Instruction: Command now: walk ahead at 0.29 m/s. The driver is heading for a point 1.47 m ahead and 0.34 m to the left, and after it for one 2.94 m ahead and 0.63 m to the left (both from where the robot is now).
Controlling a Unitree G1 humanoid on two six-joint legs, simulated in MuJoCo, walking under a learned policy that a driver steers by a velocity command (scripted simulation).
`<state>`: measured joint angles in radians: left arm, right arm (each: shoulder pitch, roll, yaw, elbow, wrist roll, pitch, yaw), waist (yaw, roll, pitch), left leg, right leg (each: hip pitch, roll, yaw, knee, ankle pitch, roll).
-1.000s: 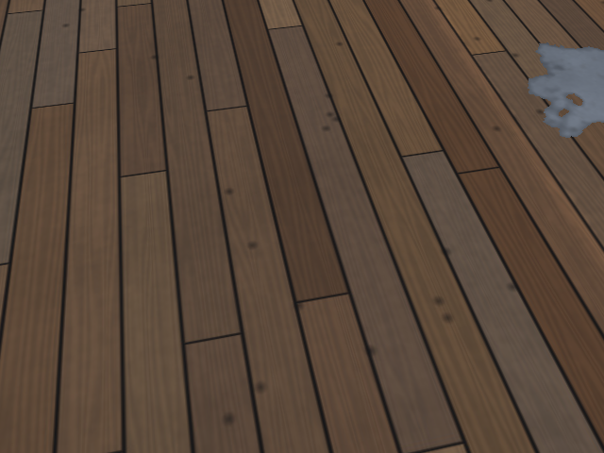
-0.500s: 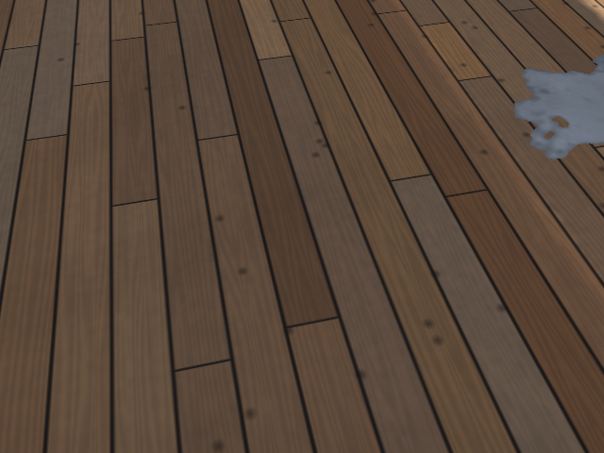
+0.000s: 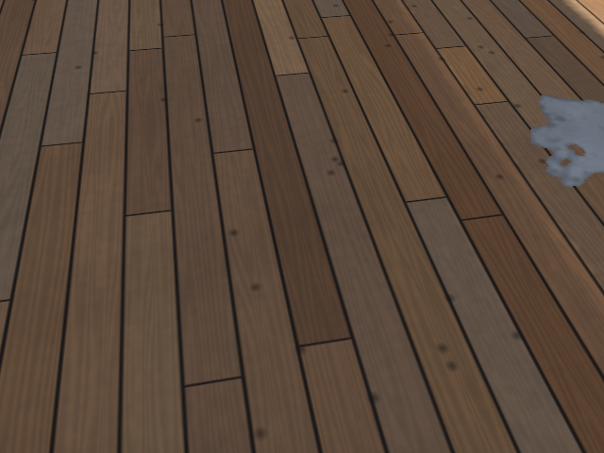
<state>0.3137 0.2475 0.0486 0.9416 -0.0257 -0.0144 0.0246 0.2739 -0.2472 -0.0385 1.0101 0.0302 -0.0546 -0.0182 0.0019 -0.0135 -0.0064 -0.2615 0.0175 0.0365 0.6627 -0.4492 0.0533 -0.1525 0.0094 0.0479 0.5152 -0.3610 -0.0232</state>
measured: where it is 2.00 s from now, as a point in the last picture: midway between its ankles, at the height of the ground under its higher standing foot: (236, 274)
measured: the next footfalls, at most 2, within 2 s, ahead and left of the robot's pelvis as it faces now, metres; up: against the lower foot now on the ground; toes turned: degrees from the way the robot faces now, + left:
right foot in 0.50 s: +0.40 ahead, -0.11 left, +0.00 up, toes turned -2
left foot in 1.06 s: +0.70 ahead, +0.15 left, +0.00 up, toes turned +11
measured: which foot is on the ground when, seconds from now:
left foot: down 0.00-0.50, up 0.52-1.00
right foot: down 0.00-0.04, up 0.06-0.48, down 0.50-1.00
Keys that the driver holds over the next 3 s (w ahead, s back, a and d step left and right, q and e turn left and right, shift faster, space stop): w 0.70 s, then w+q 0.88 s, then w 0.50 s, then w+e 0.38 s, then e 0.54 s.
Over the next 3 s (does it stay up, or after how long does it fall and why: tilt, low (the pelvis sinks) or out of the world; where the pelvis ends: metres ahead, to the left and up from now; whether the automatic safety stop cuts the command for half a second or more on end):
stays up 1.41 0.40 0.00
